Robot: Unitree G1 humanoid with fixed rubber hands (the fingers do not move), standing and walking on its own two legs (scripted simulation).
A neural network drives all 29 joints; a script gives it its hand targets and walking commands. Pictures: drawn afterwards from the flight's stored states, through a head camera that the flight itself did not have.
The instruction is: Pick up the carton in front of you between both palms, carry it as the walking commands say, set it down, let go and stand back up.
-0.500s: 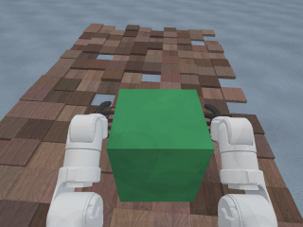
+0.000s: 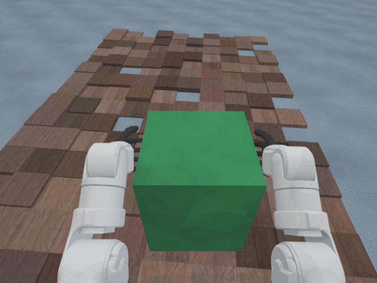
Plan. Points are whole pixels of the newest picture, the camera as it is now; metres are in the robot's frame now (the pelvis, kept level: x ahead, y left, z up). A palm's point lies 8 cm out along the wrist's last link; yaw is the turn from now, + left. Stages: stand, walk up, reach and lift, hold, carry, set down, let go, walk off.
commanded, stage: carry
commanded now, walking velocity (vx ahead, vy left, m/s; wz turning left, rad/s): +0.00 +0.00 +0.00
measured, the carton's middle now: (195, 182) +0.34 +0.00 +0.06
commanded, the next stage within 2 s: none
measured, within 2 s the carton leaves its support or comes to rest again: neither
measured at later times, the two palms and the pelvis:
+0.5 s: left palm (123, 153) +0.35 +0.15 +0.13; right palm (269, 157) +0.35 -0.15 +0.13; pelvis +0.00 +0.00 +0.00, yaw +0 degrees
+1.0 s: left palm (130, 90) +0.51 +0.16 +0.19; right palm (254, 89) +0.52 -0.14 +0.19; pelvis +0.14 +0.00 +0.01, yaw -1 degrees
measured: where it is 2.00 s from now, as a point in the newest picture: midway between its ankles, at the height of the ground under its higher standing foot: (190, 215)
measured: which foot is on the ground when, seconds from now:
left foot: down 0.00-0.66, up 0.68-1.00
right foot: down 0.00-1.00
